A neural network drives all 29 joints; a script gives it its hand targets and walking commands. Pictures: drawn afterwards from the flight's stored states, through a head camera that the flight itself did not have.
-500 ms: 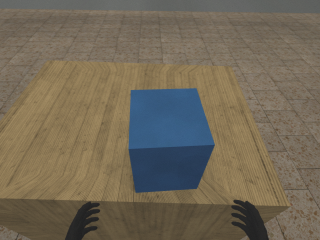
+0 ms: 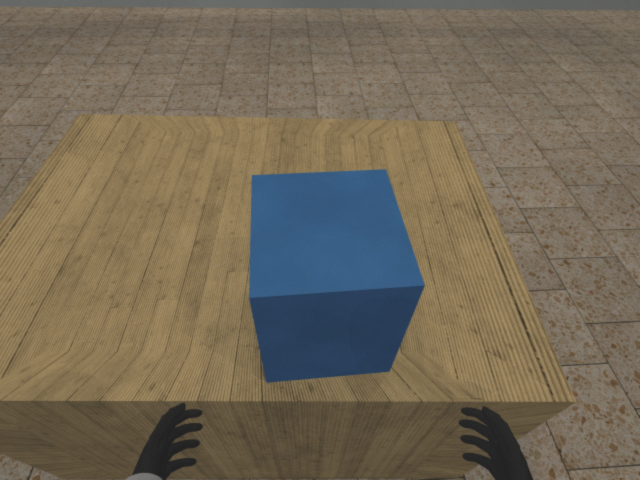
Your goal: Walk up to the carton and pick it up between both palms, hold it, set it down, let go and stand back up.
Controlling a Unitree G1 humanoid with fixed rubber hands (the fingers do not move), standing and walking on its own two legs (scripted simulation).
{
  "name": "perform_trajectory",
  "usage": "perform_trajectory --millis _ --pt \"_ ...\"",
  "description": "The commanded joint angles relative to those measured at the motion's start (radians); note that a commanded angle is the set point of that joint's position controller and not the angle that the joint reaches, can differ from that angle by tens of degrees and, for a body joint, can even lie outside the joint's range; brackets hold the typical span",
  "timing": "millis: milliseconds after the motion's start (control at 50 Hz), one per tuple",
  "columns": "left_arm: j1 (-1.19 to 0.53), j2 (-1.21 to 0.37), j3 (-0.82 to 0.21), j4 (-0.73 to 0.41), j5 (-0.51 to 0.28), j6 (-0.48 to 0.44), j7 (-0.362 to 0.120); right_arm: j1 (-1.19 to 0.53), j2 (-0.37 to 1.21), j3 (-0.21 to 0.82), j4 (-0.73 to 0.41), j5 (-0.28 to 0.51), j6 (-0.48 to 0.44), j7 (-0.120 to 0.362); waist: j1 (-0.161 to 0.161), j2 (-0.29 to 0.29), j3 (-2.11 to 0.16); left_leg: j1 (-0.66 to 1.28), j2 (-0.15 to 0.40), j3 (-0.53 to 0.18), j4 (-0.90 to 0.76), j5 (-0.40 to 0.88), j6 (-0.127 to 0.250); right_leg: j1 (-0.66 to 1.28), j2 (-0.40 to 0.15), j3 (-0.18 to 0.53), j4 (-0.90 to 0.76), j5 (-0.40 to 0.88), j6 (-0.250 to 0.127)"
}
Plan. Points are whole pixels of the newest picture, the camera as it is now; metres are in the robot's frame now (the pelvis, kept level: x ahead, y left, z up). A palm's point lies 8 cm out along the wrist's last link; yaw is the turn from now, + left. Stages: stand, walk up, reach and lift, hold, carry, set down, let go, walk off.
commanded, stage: set down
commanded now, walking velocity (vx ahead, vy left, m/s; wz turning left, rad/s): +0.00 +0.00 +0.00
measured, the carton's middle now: (324, 278) +0.40 +0.02 -0.02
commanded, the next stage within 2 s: let go in 0.04 s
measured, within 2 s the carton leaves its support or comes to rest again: neither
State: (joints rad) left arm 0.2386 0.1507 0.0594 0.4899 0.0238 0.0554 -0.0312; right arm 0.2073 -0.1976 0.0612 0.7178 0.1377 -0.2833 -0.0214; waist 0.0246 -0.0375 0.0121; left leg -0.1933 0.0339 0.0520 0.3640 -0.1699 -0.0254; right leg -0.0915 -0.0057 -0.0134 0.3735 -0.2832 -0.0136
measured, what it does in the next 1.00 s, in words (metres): stands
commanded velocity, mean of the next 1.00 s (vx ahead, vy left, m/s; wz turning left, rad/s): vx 0.00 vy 0.00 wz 0.00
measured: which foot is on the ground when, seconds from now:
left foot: down 0.00-1.00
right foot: down 0.00-1.00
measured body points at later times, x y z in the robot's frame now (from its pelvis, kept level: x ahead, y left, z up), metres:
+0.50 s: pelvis +0.00 -0.01 +0.00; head +0.01 +0.01 +0.45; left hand +0.17 +0.22 -0.09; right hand +0.18 -0.23 -0.08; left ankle +0.01 +0.13 -0.74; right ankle -0.05 -0.11 -0.74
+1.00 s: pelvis -0.01 +0.01 +0.00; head -0.01 +0.03 +0.45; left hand +0.12 +0.28 -0.11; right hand +0.13 -0.26 -0.09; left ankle +0.01 +0.13 -0.74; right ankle -0.05 -0.11 -0.74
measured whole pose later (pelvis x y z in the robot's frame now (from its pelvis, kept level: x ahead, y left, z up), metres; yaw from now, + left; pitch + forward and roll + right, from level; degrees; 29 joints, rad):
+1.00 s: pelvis -0.01 +0.01 +0.00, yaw +0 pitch -1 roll -1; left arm 0.27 0.30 0.06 0.62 0.02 0.01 -0.01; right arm 0.20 -0.31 0.04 0.72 0.06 -0.05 -0.01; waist 0.00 -0.04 0.02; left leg -0.22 0.04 0.05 0.45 -0.20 -0.01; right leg -0.09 0.00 -0.01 0.39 -0.28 0.00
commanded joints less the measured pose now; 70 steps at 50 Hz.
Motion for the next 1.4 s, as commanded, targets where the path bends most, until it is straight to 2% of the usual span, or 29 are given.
perform_trajectory --millis 0,120,260,320,500,520,540,560,600,620,680,700,860,880,900,940,960,980,1080,1140,1280,1300,1320,1380 --pt "-0.042 0.181 -0.001 -0.127 -0.016 0.012 -0.002 -0.071 -0.064 -0.075 -0.083 -0.121 -0.013 -0.005 -0.046 0.024 -0.034 0.39 -0.047 0.029 0.009 0.215 0.002 -0.239 0.02 -0.005 -0.128 0.217 0.026" --pt "-0.042 0.177 -0.001 -0.143 -0.009 0.027 -0.001 -0.073 -0.074 -0.083 -0.059 -0.121 -0.007 -0.002 -0.057 0.036 -0.048 0.412 -0.043 0.026 0.017 0.253 -0.005 -0.236 0.026 -0.007 -0.122 0.254 0.025" --pt "-0.061 0.169 -0.007 -0.145 0.001 0.041 0.005 -0.112 -0.087 -0.103 -0.031 -0.126 0.011 0.009 -0.065 0.049 -0.045 0.408 -0.038 0.017 0.017 0.228 -0.005 -0.245 0.027 -0.01 -0.121 0.222 0.019" --pt "-0.069 0.166 -0.008 -0.136 0.002 0.043 0.009 -0.126 -0.091 -0.102 -0.026 -0.126 0.016 0.014 -0.057 0.044 -0.045 0.406 -0.037 0.014 0.02 0.226 -0.004 -0.247 0.027 -0.011 -0.117 0.217 0.019" --pt "-0.077 0.147 -0.028 -0.114 0.003 0.044 0.013 -0.128 -0.108 -0.102 -0.002 -0.126 0.03 0.026 -0.065 0.057 -0.052 0.414 -0.028 0.002 0.036 0.247 -0.001 -0.249 0.027 -0.015 -0.11 0.247 0.015" --pt "-0.011 0.31 0.084 -0.019 0.008 -0.021 0.044 -0.034 -0.308 -0.136 0.004 -0.207 0.112 -0.006 0.008 0.063 -0.081 0.145 0.107 -0.07 0.149 0.511 0.053 -0.072 -0.085 0.052 0.012 0.405 0.023" --pt "0.028 0.322 0.086 0.017 0.004 -0.037 0.052 -0.05 -0.295 -0.14 -0.004 -0.204 0.15 -0.017 -0.004 0.02 -0.13 0.115 0.089 -0.049 0.174 0.498 0.059 -0.001 -0.089 0.053 0.014 0.468 0.024" --pt "0.016 0.323 0.088 0.028 0.0 -0.048 0.051 -0.057 -0.271 -0.13 -0.013 -0.203 0.175 -0.021 -0.005 0.006 -0.118 0.078 0.075 -0.034 0.171 0.449 0.058 0.006 -0.093 0.056 0.028 0.483 0.021" --pt "0.004 0.311 0.085 0.031 0.011 -0.055 0.052 -0.071 -0.252 -0.118 -0.027 -0.199 0.198 -0.016 -0.002 0.035 -0.094 0.05 0.057 -0.023 0.146 0.325 0.054 -0.008 -0.095 0.059 0.008 0.391 0.015" --pt "-0.02 0.316 0.085 0.034 0.018 -0.06 0.046 -0.066 -0.248 -0.114 -0.029 -0.192 0.203 -0.01 -0.016 0.052 -0.076 0.049 0.053 -0.027 0.129 0.259 0.053 -0.034 -0.094 0.063 -0.005 0.316 0.011" --pt "-0.037 0.317 0.07 0.049 0.021 -0.069 0.035 -0.068 -0.281 -0.115 -0.023 -0.19 0.213 -0.003 -0.018 0.05 -0.032 0.045 0.06 -0.038 0.113 0.186 0.064 -0.083 -0.089 0.066 -0.036 0.205 0.006" --pt "-0.025 0.32 0.067 0.057 0.018 -0.073 0.034 -0.074 -0.292 -0.117 -0.025 -0.189 0.215 -0.001 -0.018 0.069 -0.047 0.059 0.065 -0.047 0.114 0.196 0.067 -0.093 -0.087 0.065 -0.035 0.19 0.002" --pt "-0.008 0.356 0.06 0.114 0.017 -0.085 0.026 -0.051 -0.33 -0.112 -0.019 -0.187 0.226 0.004 -0.019 0.07 -0.045 0.048 0.078 -0.076 0.096 0.171 0.076 -0.082 -0.085 0.068 -0.034 0.131 -0.006" --pt "-0.003 0.356 0.056 0.12 0.015 -0.085 0.024 -0.056 -0.336 -0.111 -0.019 -0.189 0.225 0.003 -0.015 0.093 -0.032 0.034 0.077 -0.08 0.088 0.156 0.08 -0.083 -0.086 0.072 -0.037 0.114 -0.008" --pt "0.002 0.366 0.058 0.129 0.017 -0.086 0.024 -0.061 -0.337 -0.113 -0.02 -0.189 0.226 0.002 -0.017 0.067 -0.026 0.034 0.081 -0.085 0.082 0.134 0.078 -0.091 -0.085 0.07 -0.038 0.089 -0.01" --pt "0.005 0.365 0.058 0.135 0.017 -0.087 0.022 -0.062 -0.335 -0.112 -0.022 -0.185 0.228 0.006 -0.013 0.077 -0.023 0.024 0.081 -0.093 0.073 0.116 0.083 -0.087 -0.08 0.068 -0.037 0.076 -0.011" --pt "0.004 0.36 0.054 0.143 0.014 -0.087 0.022 -0.054 -0.343 -0.11 -0.017 -0.188 0.227 0.005 -0.015 0.109 -0.035 0.026 0.078 -0.091 0.072 0.1 0.081 -0.078 -0.081 0.074 -0.04 0.076 -0.008" --pt "0.003 0.366 0.053 0.147 0.017 -0.088 0.023 -0.064 -0.336 -0.11 -0.018 -0.187 0.228 0.007 -0.018 0.099 -0.008 0.01 0.078 -0.09 0.065 0.1 0.08 -0.095 -0.083 0.07 -0.039 0.072 -0.012" --pt "0.008 0.376 0.051 0.162 0.013 -0.09 0.025 -0.057 -0.334 -0.109 -0.011 -0.181 0.229 0.006 -0.019 0.079 -0.03 0.037 0.079 -0.095 0.075 0.138 0.083 -0.086 -0.084 0.074 -0.035 0.108 -0.015" --pt "0.006 0.381 0.054 0.172 0.016 -0.09 0.025 -0.061 -0.342 -0.114 -0.016 -0.184 0.229 0.004 -0.019 0.108 -0.023 0.027 0.08 -0.094 0.074 0.153 0.081 -0.067 -0.089 0.074 -0.036 0.135 -0.011" --pt "0.005 0.388 0.052 0.182 0.01 -0.09 0.024 -0.061 -0.33 -0.106 -0.008 -0.178 0.23 0.007 -0.016 0.095 -0.036 0.038 0.085 -0.1 0.071 0.171 0.087 -0.058 -0.096 0.073 -0.033 0.158 -0.015" --pt "0.013 0.379 0.051 0.185 0.011 -0.089 0.024 -0.067 -0.338 -0.11 -0.01 -0.181 0.23 0.008 -0.015 0.115 -0.036 0.028 0.084 -0.097 0.07 0.165 0.085 -0.047 -0.097 0.073 -0.035 0.161 -0.012" --pt "0.019 0.383 0.052 0.189 0.011 -0.09 0.023 -0.063 -0.337 -0.108 -0.005 -0.179 0.231 0.007 -0.015 0.109 -0.027 0.022 0.081 -0.096 0.069 0.149 0.084 -0.052 -0.097 0.079 -0.04 0.154 -0.013" --pt "-0.001 0.391 0.055 0.189 0.011 -0.093 0.023 -0.065 -0.335 -0.108 -0.004 -0.178 0.233 0.005 -0.018 0.101 -0.041 0.044 0.085 -0.097 0.07 0.193 0.084 -0.053 -0.101 0.077 -0.034 0.173 -0.014"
